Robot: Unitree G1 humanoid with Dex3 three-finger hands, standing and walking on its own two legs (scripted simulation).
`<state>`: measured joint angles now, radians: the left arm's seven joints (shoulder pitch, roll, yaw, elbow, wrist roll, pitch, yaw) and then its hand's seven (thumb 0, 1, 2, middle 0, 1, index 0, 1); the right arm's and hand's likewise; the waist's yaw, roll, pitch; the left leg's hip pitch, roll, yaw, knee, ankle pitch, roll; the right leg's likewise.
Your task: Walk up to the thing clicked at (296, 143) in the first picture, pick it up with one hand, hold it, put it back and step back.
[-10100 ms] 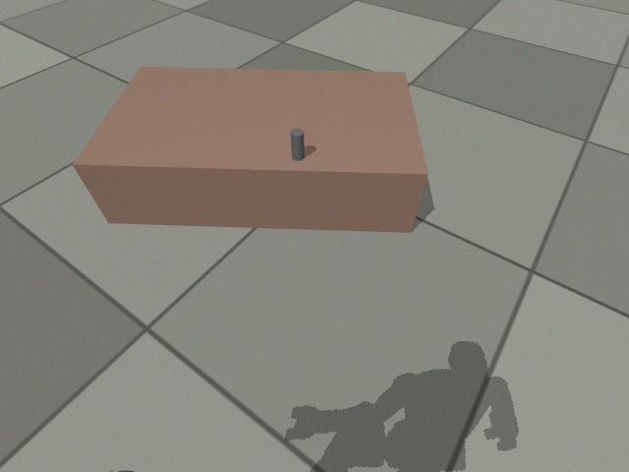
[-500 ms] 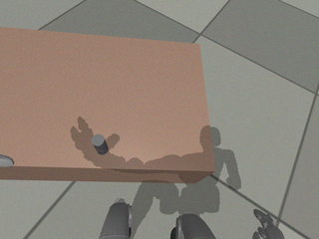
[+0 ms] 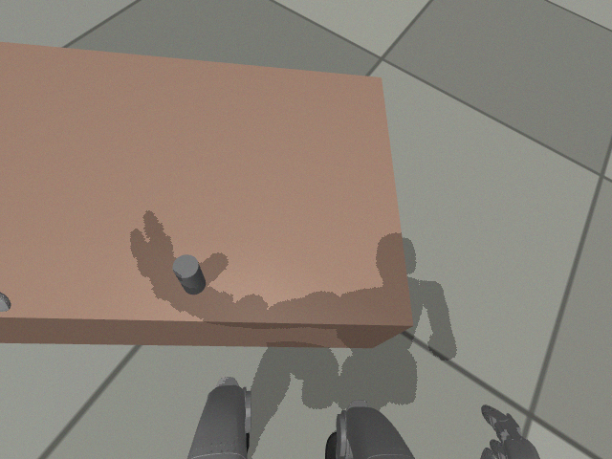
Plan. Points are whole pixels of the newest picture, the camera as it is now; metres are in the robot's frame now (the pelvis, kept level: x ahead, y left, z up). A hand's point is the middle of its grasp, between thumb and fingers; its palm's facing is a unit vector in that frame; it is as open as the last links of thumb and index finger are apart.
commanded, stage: approach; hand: left
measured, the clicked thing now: (190, 275) +0.42 +0.22 -0.30
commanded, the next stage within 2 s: close in in 0.58 s
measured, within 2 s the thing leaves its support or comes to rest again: neither
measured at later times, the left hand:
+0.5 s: hand (94, 277) +0.38 +0.35 -0.19, palm faces +0.22 -0.98 +0.02, open 17.3 cm
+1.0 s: hand (158, 292) +0.39 +0.28 -0.31, palm faces +0.16 -0.99 -0.02, open 17.6 cm
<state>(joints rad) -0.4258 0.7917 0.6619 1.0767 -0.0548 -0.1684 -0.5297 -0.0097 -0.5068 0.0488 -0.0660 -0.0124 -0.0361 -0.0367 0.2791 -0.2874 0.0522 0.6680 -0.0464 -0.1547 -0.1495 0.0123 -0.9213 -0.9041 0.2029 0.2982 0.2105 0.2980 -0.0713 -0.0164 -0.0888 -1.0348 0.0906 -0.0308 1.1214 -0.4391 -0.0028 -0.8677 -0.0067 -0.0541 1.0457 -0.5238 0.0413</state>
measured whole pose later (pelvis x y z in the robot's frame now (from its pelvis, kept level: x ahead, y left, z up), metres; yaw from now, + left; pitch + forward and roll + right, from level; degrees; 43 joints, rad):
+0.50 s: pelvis -0.05 -0.01 -0.18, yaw -5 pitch +33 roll -7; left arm -0.65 0.76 0.83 1.21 -0.23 -0.67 -0.64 -0.01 -0.49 0.04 -0.05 -0.05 -0.03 -0.07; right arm 0.11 -0.29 0.10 0.69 -0.13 -0.16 -0.07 0.01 -0.90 -0.90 0.20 0.30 0.21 0.30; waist -0.13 -0.05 -0.15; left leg -1.82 0.11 -0.10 1.85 -0.60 -0.01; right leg -1.64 0.02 -0.06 1.82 -0.75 0.04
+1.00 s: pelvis -0.09 -0.03 -0.33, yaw -7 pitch +29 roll -6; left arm -0.75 0.70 0.68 1.11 -0.20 -0.58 -0.46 -0.02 -0.61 0.01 -0.09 -0.09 -0.09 -0.09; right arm 0.12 -0.29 0.14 0.74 -0.14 -0.07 0.01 0.01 -0.93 -0.90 0.20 0.30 0.21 0.30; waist -0.10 -0.04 -0.05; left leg -2.24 0.10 -0.19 2.27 -0.55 -0.05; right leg -2.06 0.05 -0.08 2.30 -0.74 0.02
